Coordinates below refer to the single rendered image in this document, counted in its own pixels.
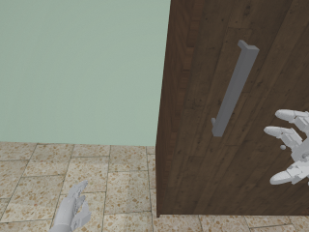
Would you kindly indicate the robot right hand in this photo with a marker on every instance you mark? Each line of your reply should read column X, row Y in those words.
column 300, row 169

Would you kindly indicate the robot left hand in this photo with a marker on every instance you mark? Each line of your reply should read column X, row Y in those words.
column 68, row 210

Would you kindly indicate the handle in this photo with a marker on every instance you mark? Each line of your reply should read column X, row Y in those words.
column 242, row 69

